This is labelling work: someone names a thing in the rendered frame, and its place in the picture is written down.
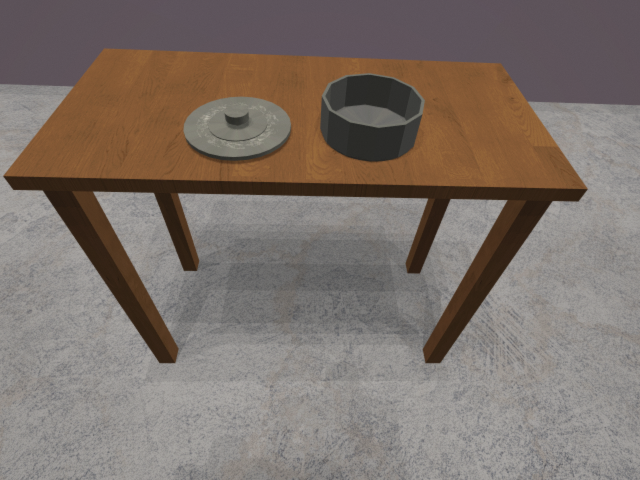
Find knob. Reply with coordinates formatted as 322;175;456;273
224;105;249;125

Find lid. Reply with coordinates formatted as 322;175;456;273
183;97;291;161

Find table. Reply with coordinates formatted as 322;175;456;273
3;48;588;363

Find pot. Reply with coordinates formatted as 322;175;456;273
320;73;425;161

